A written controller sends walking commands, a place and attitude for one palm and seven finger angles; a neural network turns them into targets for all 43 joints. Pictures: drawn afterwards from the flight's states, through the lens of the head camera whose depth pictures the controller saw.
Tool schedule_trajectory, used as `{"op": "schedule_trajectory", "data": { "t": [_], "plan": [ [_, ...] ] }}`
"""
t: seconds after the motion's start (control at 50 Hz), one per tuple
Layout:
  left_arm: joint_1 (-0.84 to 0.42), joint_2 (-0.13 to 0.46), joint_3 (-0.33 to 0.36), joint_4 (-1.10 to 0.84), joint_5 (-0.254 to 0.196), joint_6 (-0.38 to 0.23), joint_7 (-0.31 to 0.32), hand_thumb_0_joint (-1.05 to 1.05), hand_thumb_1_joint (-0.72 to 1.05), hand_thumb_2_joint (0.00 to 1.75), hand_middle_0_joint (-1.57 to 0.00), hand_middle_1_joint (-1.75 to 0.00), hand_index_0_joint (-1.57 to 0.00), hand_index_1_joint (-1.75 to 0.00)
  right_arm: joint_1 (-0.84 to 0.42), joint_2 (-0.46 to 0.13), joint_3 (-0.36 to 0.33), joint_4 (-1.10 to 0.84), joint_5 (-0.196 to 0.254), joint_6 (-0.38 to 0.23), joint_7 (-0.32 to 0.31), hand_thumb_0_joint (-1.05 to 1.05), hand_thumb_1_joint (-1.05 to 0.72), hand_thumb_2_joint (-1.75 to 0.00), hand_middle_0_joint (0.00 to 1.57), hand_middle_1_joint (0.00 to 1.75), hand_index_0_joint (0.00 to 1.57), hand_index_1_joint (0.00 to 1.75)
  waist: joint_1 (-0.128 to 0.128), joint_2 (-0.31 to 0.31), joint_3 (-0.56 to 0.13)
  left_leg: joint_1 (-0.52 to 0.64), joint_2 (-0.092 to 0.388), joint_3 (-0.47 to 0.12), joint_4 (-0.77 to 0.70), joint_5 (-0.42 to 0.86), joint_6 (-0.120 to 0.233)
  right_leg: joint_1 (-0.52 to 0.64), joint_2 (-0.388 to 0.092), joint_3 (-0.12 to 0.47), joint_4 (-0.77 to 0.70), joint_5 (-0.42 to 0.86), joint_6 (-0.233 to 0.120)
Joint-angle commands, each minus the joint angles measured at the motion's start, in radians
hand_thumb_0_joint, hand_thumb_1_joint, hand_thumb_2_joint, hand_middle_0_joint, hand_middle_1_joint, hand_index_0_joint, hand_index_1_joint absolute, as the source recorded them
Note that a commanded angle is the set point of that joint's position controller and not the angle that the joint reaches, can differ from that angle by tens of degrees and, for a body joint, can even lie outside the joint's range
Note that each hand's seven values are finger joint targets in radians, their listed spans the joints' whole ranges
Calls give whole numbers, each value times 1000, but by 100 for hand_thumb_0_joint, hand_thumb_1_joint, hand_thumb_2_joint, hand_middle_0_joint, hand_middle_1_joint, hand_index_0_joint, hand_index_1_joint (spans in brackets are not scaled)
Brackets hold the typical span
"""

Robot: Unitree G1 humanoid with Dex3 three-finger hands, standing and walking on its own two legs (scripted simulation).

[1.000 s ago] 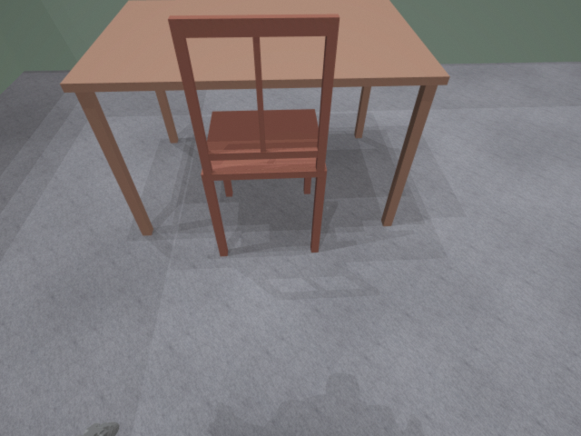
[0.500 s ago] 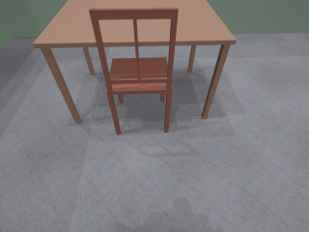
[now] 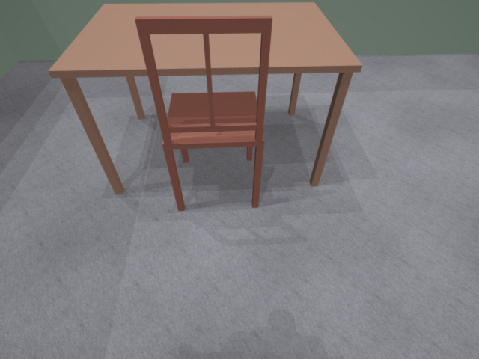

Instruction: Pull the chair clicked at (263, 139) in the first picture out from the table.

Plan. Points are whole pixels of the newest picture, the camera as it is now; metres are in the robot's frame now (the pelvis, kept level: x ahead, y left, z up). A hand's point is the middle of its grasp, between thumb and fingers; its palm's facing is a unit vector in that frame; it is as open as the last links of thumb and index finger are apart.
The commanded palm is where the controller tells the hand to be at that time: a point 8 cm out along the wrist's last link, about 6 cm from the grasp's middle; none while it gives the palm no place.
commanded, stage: look at it before walking up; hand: left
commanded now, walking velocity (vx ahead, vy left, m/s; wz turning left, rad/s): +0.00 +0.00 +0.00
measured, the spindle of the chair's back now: (209, 84) +1.00 +0.16 -0.05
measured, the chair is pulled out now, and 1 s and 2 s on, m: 0.00 0.00 0.00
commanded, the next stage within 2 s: walk to a spot facing it in 0.44 s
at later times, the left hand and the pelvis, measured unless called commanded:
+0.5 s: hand out of the picture +0.07 +0.24 -0.16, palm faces -0.03 -0.94 -0.33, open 7.4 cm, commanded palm none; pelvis +0.01 +0.00 +0.00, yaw +0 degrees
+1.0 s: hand out of the picture +0.06 +0.18 -0.18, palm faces -0.16 -0.94 -0.29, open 7.4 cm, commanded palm none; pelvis -0.01 -0.02 -0.03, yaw -12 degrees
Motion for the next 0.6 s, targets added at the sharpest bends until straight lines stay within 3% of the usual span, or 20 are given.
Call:
{"op": "schedule_trajectory", "data": {
  "t": [0.0,0.52,0.58],
  "plan": [
    [-34,204,47,-57,-5,-21,13,0,90,90,-20,-30,-20,-30,-36,-192,-38,-57,-2,-25,-15,0,-90,-90,20,30,20,30,3,-2,-39,1,102,-96,-74,61,41,-7,-112,118,-97,15,-22],
    [-21,198,48,-47,-5,-24,13,0,90,90,-20,-30,-20,-30,-49,-190,-34,-48,0,-27,-17,0,-90,-90,20,30,20,30,6,-4,-53,32,107,-95,-84,112,40,24,-116,112,-108,87,-17],
    [-28,203,56,-61,-4,-17,10,0,90,90,-20,-30,-20,-30,-36,-194,-43,-53,-1,-26,-22,0,-90,-90,20,30,20,30,2,-2,-45,52,118,-66,-59,118,37,-7,-107,132,-86,140,-25]
  ]
}}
